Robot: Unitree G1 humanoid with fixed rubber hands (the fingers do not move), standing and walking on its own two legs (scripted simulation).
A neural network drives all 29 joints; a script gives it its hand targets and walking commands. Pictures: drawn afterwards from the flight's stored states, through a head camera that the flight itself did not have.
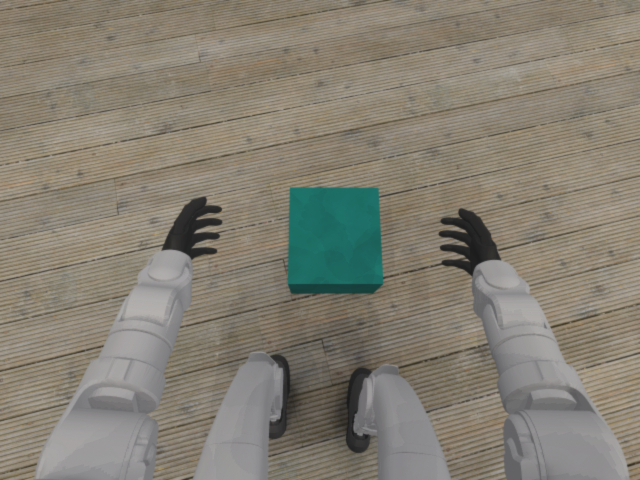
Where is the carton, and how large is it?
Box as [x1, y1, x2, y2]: [288, 187, 382, 293]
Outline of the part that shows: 290,187 288,285 291,293 357,293 373,292 382,284 378,188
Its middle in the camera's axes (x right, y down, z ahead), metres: +0.03 +0.02 +1.07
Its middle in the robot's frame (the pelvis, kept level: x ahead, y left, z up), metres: +0.53 -0.02 -0.62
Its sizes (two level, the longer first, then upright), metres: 0.259 0.237 0.168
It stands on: the floor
